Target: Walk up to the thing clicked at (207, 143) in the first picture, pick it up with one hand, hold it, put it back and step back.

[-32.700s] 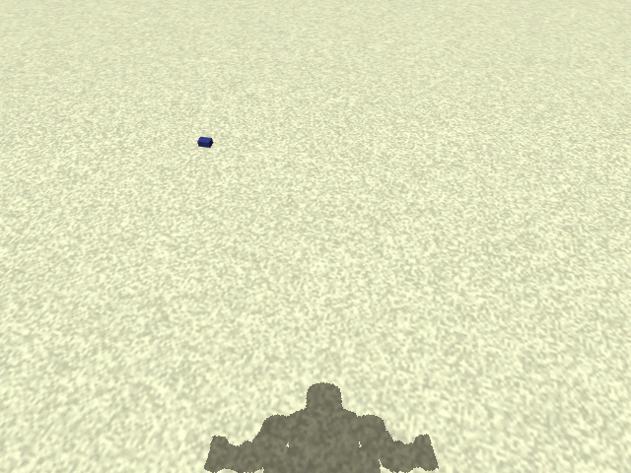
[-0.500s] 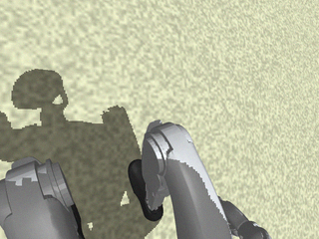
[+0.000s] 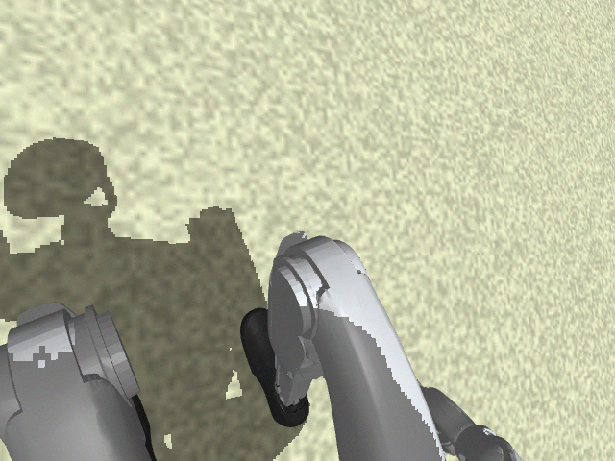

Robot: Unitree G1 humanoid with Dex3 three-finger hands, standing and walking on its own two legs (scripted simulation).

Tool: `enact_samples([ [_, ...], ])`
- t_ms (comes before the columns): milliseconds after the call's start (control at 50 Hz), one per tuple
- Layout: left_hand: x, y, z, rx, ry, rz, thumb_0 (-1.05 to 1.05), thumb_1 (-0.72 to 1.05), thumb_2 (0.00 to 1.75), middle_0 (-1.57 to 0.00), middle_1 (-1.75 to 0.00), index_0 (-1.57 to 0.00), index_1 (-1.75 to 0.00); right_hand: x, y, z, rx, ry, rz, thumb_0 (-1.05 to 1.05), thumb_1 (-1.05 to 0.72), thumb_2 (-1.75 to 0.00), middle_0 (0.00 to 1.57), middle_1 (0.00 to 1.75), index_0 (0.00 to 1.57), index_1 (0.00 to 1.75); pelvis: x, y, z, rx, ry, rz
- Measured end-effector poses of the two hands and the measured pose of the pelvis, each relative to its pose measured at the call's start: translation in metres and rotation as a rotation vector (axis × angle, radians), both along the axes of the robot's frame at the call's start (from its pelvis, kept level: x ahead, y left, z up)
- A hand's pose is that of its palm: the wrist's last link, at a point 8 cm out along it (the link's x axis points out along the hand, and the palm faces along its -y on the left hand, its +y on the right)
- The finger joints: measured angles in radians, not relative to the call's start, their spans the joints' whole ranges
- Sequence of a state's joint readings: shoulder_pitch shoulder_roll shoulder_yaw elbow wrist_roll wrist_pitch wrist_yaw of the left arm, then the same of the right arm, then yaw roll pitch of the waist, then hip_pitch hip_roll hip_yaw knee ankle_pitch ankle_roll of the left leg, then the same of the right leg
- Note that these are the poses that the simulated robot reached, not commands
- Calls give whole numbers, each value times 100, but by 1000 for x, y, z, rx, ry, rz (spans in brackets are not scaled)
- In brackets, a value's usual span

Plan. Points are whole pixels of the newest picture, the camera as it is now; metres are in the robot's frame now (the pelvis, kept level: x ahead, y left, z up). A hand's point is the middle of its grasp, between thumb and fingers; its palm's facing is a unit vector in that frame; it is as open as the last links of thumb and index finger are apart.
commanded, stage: open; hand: left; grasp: from above
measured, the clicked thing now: out of the picture +0.44 +0.34 -0.28
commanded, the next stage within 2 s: withdraw in 0.54 s
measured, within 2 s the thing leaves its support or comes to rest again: neither
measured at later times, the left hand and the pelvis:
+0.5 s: hand out of the picture +0.42 +0.33 -0.24, palm faces -0.51 -0.10 -0.86, open 11.1 cm; pelvis +0.00 +0.00 +0.00, yaw +0 degrees
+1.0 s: hand out of the picture +0.46 +0.35 -0.16, palm faces -0.22 -0.08 -0.97, open 12.2 cm; pelvis +0.01 +0.00 +0.01, yaw +1 degrees
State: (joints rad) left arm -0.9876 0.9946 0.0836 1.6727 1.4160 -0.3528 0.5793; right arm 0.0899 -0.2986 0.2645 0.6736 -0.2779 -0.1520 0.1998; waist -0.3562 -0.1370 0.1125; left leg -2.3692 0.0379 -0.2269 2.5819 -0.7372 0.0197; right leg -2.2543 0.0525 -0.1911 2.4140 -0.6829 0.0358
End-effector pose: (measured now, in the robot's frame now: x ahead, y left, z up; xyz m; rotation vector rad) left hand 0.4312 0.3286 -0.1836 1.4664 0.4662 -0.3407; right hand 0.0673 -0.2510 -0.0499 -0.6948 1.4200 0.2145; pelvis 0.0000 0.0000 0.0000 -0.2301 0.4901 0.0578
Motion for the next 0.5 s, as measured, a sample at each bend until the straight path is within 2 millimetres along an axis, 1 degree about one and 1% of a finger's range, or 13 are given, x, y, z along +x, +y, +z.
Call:
enact_samples([
  [220,3,0,-4,10,1,16,0,19,41,-65,-42,-67,-40,6,-2,2,7,-15,11,0,-90,-90,20,30,21,30,1,0,0,-1,4,2],
  [500,3,4,-2,0,18,32,0,-1,58,-48,-60,-49,-58,-2,-2,0,14,20,-11,0,-90,-90,20,30,20,30,1,-1,1,2,7,2],
])
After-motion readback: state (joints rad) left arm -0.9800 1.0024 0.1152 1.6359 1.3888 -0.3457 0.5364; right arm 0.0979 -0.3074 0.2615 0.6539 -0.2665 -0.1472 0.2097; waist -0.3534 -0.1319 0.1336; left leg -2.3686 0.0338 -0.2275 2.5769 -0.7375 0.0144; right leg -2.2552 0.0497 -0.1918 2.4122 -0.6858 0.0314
